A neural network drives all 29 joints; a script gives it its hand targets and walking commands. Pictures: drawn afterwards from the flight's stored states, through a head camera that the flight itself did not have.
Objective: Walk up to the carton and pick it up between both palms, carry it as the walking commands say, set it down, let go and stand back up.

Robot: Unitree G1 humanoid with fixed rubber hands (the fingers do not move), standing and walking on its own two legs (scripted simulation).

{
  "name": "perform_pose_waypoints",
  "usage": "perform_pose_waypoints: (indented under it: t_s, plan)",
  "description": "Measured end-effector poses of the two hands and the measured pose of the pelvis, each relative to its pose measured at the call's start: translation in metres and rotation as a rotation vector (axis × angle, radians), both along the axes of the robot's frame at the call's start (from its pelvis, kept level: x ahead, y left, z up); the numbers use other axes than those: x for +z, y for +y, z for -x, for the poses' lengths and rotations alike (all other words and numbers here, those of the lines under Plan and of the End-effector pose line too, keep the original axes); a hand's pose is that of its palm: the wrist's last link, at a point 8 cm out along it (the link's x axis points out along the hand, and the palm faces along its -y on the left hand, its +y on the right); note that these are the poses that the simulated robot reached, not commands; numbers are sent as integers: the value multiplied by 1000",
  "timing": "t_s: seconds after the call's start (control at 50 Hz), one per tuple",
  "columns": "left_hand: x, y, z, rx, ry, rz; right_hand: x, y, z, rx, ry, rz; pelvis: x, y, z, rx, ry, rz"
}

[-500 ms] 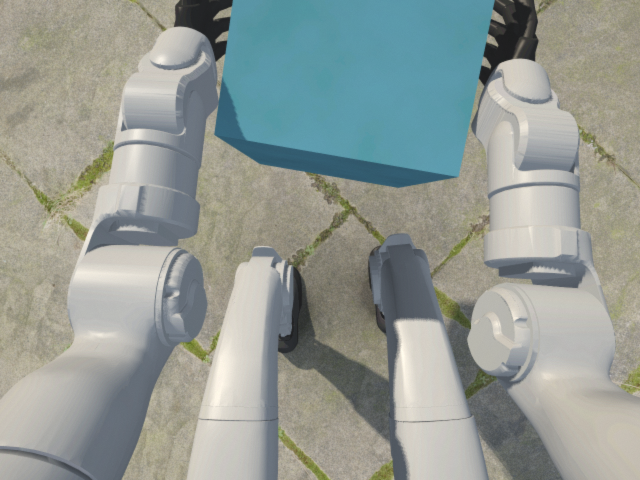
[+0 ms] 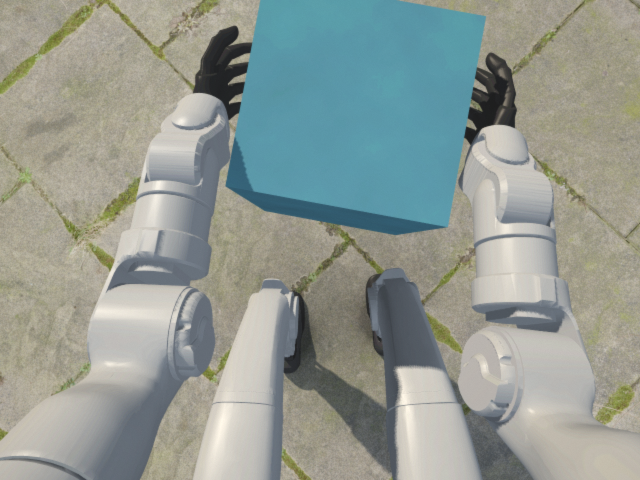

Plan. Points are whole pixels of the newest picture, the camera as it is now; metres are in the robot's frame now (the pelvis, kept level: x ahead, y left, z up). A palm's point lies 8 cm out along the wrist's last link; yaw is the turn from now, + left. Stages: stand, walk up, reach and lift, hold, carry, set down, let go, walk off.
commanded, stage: reach and lift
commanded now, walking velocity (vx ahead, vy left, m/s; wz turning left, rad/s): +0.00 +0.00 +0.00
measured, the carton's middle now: (346, 138) +0.48 -0.01 -0.11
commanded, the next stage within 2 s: none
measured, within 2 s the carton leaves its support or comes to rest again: neither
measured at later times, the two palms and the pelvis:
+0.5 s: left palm (189, 100) +0.46 +0.13 +0.03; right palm (528, 129) +0.43 -0.17 +0.02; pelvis +0.00 +0.00 +0.05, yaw -1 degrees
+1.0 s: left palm (116, 56) +0.44 +0.13 +0.14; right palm (620, 100) +0.41 -0.17 +0.13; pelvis +0.06 +0.00 +0.10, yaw -1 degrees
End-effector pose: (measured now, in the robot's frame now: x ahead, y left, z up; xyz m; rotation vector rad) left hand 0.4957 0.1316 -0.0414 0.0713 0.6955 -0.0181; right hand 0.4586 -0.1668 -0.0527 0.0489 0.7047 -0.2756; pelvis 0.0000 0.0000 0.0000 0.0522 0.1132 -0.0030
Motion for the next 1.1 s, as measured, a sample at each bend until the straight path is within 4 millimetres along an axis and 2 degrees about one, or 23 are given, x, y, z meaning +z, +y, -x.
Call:
perform_pose_waypoints:
  t_s: [0.44,0.68,0.86,1.02,1.1]
  plan:
    - [62,0,29,-8,-20,-4,67,0,25,-3,-20,4,45,-1,3,-11,-99,7]
    - [102,-1,36,-11,-39,0,107,-1,34,-8,-39,7,69,-1,-4,-20,-160,12]
    - [134,-2,50,-13,-18,-8,137,-2,49,-14,-19,-5,86,0,-26,-21,-107,16]
    - [190,2,58,20,-56,10,189,1,52,33,-54,21,101,1,-61,-23,-64,21]
    - [210,4,57,24,-69,3,204,3,50,52,-62,29,105,3,-70,-26,-110,26]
